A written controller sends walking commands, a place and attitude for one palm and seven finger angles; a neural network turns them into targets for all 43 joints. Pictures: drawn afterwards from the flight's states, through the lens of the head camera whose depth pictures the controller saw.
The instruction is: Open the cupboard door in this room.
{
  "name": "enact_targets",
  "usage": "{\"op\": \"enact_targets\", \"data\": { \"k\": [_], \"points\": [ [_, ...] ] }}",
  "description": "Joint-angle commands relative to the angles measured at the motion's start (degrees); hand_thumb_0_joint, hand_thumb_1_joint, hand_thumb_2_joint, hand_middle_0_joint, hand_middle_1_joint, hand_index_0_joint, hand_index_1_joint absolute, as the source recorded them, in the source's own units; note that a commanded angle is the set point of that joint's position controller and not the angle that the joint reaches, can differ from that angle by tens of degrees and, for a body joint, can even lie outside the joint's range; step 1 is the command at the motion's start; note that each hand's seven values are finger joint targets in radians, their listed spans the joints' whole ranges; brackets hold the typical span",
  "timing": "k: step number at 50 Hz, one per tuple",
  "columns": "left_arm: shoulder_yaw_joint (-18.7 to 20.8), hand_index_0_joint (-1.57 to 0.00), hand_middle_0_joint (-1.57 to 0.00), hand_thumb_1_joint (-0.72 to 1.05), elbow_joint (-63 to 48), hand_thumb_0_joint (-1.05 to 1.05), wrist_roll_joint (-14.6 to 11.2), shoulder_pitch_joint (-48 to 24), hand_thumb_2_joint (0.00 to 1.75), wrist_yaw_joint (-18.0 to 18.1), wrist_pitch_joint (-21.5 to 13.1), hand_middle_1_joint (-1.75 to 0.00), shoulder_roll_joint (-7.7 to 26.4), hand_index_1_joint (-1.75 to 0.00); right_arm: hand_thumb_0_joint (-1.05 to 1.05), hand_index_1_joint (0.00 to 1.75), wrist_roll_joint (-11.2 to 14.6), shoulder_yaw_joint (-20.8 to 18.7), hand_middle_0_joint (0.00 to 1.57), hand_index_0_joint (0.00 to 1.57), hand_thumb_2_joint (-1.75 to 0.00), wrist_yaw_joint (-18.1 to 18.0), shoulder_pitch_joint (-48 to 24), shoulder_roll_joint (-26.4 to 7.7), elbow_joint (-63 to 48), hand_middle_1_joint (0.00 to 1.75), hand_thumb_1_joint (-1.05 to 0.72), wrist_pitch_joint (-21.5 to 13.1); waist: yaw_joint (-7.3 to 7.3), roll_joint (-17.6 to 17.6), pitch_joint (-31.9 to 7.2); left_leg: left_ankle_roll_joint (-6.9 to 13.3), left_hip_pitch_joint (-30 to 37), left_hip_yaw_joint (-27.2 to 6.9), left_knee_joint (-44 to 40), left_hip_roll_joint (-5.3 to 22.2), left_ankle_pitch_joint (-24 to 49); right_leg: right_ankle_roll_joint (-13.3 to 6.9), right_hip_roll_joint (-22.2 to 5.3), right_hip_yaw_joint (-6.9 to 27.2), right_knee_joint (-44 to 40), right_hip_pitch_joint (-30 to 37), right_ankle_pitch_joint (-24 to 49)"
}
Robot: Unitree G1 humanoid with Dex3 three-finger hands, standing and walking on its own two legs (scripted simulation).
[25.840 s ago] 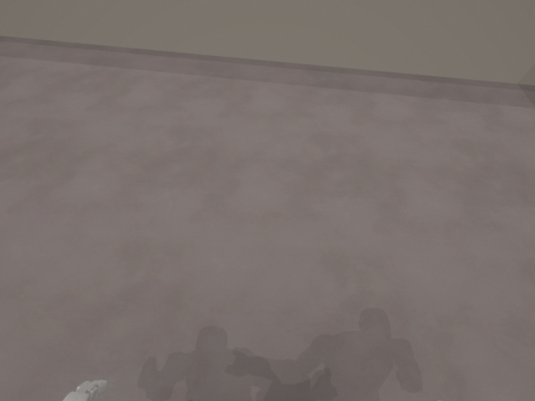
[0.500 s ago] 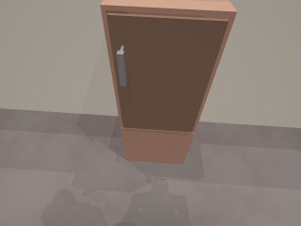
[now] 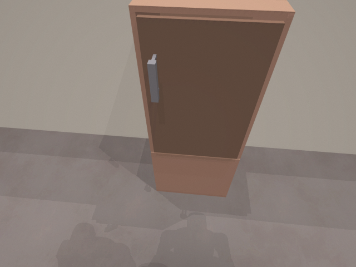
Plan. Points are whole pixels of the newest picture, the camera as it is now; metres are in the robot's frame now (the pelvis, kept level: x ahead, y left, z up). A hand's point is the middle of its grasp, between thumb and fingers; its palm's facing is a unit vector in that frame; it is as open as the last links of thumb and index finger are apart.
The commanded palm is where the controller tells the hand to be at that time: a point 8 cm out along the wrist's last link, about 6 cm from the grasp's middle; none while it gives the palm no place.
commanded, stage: look again from close up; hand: left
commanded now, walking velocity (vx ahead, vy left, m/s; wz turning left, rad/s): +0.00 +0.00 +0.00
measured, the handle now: (154, 78) +0.63 +0.11 +0.09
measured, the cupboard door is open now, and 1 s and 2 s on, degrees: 0 0 0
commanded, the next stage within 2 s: shuffle to correct the standing spot in 0.20 s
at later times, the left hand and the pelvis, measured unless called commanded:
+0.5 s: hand out of the picture +0.00 +0.17 -0.18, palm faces -0.03 -0.99 -0.17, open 7.4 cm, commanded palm none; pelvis +0.01 +0.00 +0.00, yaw -2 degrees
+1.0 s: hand out of the picture +0.02 +0.11 -0.19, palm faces +0.04 -0.99 -0.10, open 7.4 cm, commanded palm none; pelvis +0.09 -0.02 +0.00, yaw -3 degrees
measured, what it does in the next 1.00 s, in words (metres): steps on the spot: left foot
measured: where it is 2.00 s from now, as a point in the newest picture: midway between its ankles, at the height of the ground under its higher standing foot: outside the picture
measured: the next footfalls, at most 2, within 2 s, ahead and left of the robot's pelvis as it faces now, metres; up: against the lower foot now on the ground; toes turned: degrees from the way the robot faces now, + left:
left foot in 0.94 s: +0.17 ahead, +0.06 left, +0.00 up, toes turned +4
right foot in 1.32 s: +0.08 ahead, -0.15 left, +0.00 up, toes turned -5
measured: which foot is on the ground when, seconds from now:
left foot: down 0.00-0.64, up 0.66-0.92, down 0.94-1.00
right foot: down 0.00-1.00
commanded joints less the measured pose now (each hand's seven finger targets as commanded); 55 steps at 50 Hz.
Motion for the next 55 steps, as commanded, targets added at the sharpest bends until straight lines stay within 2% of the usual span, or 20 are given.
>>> {"op": "enact_targets", "data": {
  "k": [1, 16, 21, 24, 26, 29, 30, 31, 32, 33, 35, 37, 39, 42, 45, 46, 48, 50, 53, 55],
  "points": [
    [1.09, -0.20, -0.20, 0.90, -1.88, 0.00, -0.13, 4.15, 0.90, 0.17, -0.20, -0.30, 5.58, -0.30, 0.00, 0.30, 0.38, -0.84, 0.20, 0.20, -0.90, -0.19, 2.00, -4.76, -2.39, 0.30, -0.90, -1.11, 0.42, -2.61, 2.32, 0.49, 2.36, -7.98, -6.62, 7.52, 12.39, -2.37, -4.35, 4.93, -4.64, -3.57, 10.57],
    [1.06, -0.20, -0.20, 0.90, -2.18, 0.00, -0.01, 3.09, 0.90, -0.29, 0.55, -0.30, 7.17, -0.30, 0.00, 0.30, 0.39, -0.84, 0.20, 0.20, -0.90, -0.24, -0.15, -5.66, -1.08, 0.30, -0.90, -1.04, 0.49, -0.59, 0.90, 0.38, 5.48, -7.29, -8.26, 7.93, 11.14, -1.70, -4.53, 4.78, -6.18, -2.60, 9.81],
    [1.43, -0.20, -0.20, 0.90, -2.56, 0.00, 0.91, 2.97, 0.90, -1.48, 1.73, -0.30, 6.08, -0.30, 0.00, 0.30, -0.07, -2.47, 0.20, 0.20, -0.90, -0.40, 1.61, -8.43, -1.19, 0.30, -0.90, -0.08, -0.35, 3.85, 5.16, 3.79, 3.87, -16.30, -16.62, 13.77, -12.55, -1.92, -0.81, 0.13, 0.94, -10.25, -3.61],
    [1.73, -0.20, -0.20, 0.90, -3.42, 0.00, 1.21, 2.28, 0.90, -2.13, 2.11, -0.30, 5.43, -0.30, 0.00, 0.30, -0.22, -3.48, 0.20, 0.20, -0.90, -0.67, 3.58, -9.60, -1.57, 0.30, -0.90, -0.07, -1.03, 5.02, 4.50, 7.83, 4.91, -21.63, -18.58, 18.71, -14.16, -2.21, -0.67, 0.28, 10.59, -15.13, -7.20],
    [1.93, -0.20, -0.20, 0.90, -3.73, 0.00, 1.15, 2.16, 0.90, -2.47, 1.94, -0.30, 4.83, -0.30, 0.00, 0.30, -0.46, -3.62, 0.20, 0.20, -0.90, -0.63, 3.62, -9.48, -1.85, 0.30, -0.90, -0.34, -0.97, 4.40, 3.05, 8.90, 4.57, -20.95, -17.81, 19.66, -10.71, -2.43, -1.52, 1.24, 12.68, -15.27, -8.09],
    [2.18, -0.20, -0.20, 0.90, -2.16, 0.00, 0.95, 6.07, 0.90, -2.85, 1.32, -0.30, 3.40, -0.30, 0.00, 0.30, -0.37, -3.57, 0.20, 0.20, -0.90, -0.61, 1.16, -8.64, -2.06, 0.30, -0.90, -0.45, 1.64, 2.18, 0.73, 5.60, -1.24, -12.92, -12.37, 16.19, -6.64, -2.16, -0.62, -0.81, 0.69, -3.79, -0.16],
    [2.46, -0.20, -0.20, 0.90, -1.27, 0.00, 1.00, 7.94, 0.90, -2.81, 1.13, -0.30, 4.00, -0.30, 0.00, 0.30, -0.16, -3.46, 0.20, 0.20, -0.90, -0.52, 0.77, -7.68, -2.10, 0.30, -0.90, -0.48, 2.49, -0.56, 0.54, 3.65, -5.55, -9.40, -8.53, 13.70, -8.51, -2.23, -1.21, 0.42, -4.05, 1.58, 2.14],
    [2.88, -0.20, -0.20, 0.90, -0.72, 0.00, 1.13, 9.74, 0.90, -2.49, 0.87, -0.30, 5.65, -0.30, 0.00, 0.30, 0.04, -3.14, 0.20, 0.20, -0.90, -0.33, 0.35, -5.70, -2.58, 0.30, -0.90, -0.51, 3.20, -6.17, 1.55, 1.50, -12.60, -4.56, -2.04, 9.21, -11.85, -3.89, -5.66, 7.29, -8.39, 6.02, -2.75],
    [3.44, -0.20, -0.20, 0.90, -0.22, 0.00, 1.04, 12.08, 0.90, -2.03, 0.71, -0.30, 8.65, -0.30, 0.00, 0.30, 0.30, -2.30, 0.20, 0.20, -0.90, 0.01, -1.23, -2.97, -3.86, 0.30, -0.90, -0.64, 4.03, -15.68, 3.18, -0.78, -19.55, 2.06, 7.78, 3.00, -13.84, -7.74, -13.45, 19.18, -15.13, 8.10, -9.12],
    [3.91, -0.20, -0.20, 0.90, -0.14, 0.00, 0.72, 14.08, 0.90, -1.49, 0.48, -0.30, 10.29, -0.30, 0.00, 0.30, 0.02, -2.26, 0.20, 0.20, -0.90, 0.41, -4.78, -3.00, -5.31, 0.30, -0.90, -0.50, 5.40, -15.80, 4.45, -1.14, -22.23, 2.86, 18.66, 2.23, -17.90, -11.87, -19.63, 25.79, -19.84, 6.54, -8.56],
    [3.33, -0.20, -0.20, 0.90, 0.16, 0.00, 0.70, 11.99, 0.90, -1.05, -0.47, -0.30, 7.44, -0.30, 0.00, 0.30, -0.24, -2.82, 0.20, 0.20, -0.90, 0.72, -5.21, -3.28, -4.91, 0.30, -0.90, -0.39, 3.03, -9.22, 8.23, -0.86, -24.22, -1.23, 29.35, 4.37, -13.17, -13.77, -17.98, 22.12, -18.84, 3.30, 4.44],
    [2.85, -0.20, -0.20, 0.90, -0.10, 0.00, 0.67, 9.93, 0.90, -0.87, -1.03, -0.30, 6.59, -0.30, 0.00, 0.30, -0.20, -2.67, 0.20, 0.20, -0.90, 1.16, -3.69, -1.57, -3.84, 0.30, -0.90, -0.29, 1.20, -4.06, 6.55, -1.55, -21.68, -0.72, 29.92, 5.27, -9.76, -13.42, -15.13, 14.51, -15.95, 2.38, 15.29],
    [2.72, -0.20, -0.20, 0.90, -0.04, 0.00, 0.84, 9.70, 0.90, -0.68, -1.57, -0.30, 6.40, -0.30, 0.00, 0.30, -0.07, -2.37, 0.20, 0.20, -0.90, 1.48, -3.24, 0.15, -3.73, 0.30, -0.90, -0.27, 0.74, -4.31, 5.20, -2.11, -18.93, 1.18, 24.76, 5.03, -7.85, -12.18, -13.07, 8.80, -14.76, 3.07, 25.18],
    [2.24, -0.20, -0.20, 0.90, 0.67, 0.00, 0.78, 9.78, 0.90, -0.55, -1.35, -0.30, 5.90, -0.30, 0.00, 0.30, 0.50, -1.43, 0.20, 0.20, -0.90, 0.97, -3.49, 1.74, -3.66, 0.30, -0.90, -0.33, 0.88, -5.53, 3.27, -2.91, -10.72, 2.30, 12.39, 3.89, -5.06, -10.53, -11.56, 6.25, -11.46, 1.98, 37.57],
    [1.81, -0.20, -0.20, 0.90, 1.00, 0.00, 0.10, 8.90, 0.90, -0.31, -0.92, -0.30, 5.52, -0.30, 0.00, 0.30, 0.87, -0.66, 0.20, 0.20, -0.90, 0.04, 0.78, 1.53, -1.29, 0.30, -0.90, -1.00, -0.42, -6.43, -1.11, -3.09, 1.88, 2.03, -2.38, 2.46, 7.51, -6.16, -7.80, 2.63, -3.98, 2.66, 44.52],
    [1.78, -0.20, -0.20, 0.90, 0.91, 0.00, -0.04, 9.34, 0.90, -0.22, -0.76, -0.30, 5.50, -0.30, 0.00, 0.30, 0.83, -1.12, 0.20, 0.20, -0.90, -0.39, 3.18, -0.85, -0.66, 0.30, -0.90, -1.34, -1.02, -4.13, -3.61, -2.09, 8.30, 0.07, -4.47, 4.87, 21.22, -3.80, -6.43, 2.42, -0.83, 1.33, 41.50],
    [1.46, -0.20, -0.20, 0.90, 0.40, 0.00, -0.46, 11.75, 0.90, 0.51, 0.04, -0.30, 2.96, -0.30, 0.00, 0.30, 1.26, -2.18, 0.20, 0.20, -0.90, -1.36, 4.97, -6.65, -0.97, 0.30, -0.90, -1.44, -0.13, 5.26, -8.03, 5.25, 18.18, -11.24, -1.21, 18.18, 55.31, 0.25, -3.22, 0.20, 1.73, -6.07, 12.57],
    [1.65, -0.20, -0.20, 0.90, 0.11, 0.00, -0.15, 10.91, 0.90, 0.90, 1.28, -0.30, 3.05, -0.30, 0.00, 0.30, 1.22, -2.14, 0.20, 0.20, -0.90, -1.88, 2.21, -6.23, -1.23, 0.30, -0.90, -0.48, 0.37, 12.83, -3.02, 8.96, 14.13, -13.35, -6.40, 20.75, 60.07, 0.88, -1.59, 0.29, 8.31, -8.49, -9.16],
    [2.27, -0.20, -0.20, 0.90, -1.55, 0.00, 0.45, 6.60, 0.90, 0.49, 2.58, -0.30, 4.00, -0.30, 0.00, 0.30, 0.79, -2.68, 0.20, 0.20, -0.90, -2.40, 0.44, -5.87, -2.07, 0.30, -0.90, -0.04, 0.16, 8.09, 0.99, 10.85, 8.59, -13.51, -9.11, 21.33, 55.76, 0.54, -2.82, 2.24, 18.98, -11.42, -12.81],
    [2.95, -0.20, -0.20, 0.90, -2.64, 0.00, 0.56, 5.92, 0.90, 0.13, 3.20, -0.30, 3.49, -0.30, 0.00, 0.30, 0.40, -3.69, 0.20, 0.20, -0.90, -2.15, -0.71, -7.59, -3.31, 0.30, -0.90, 0.42, 0.22, 5.11, -2.81, 10.98, 9.09, -12.21, -8.97, 21.43, 49.94, 0.89, -2.57, 2.18, 22.53, -12.53, -10.61]
  ]
}}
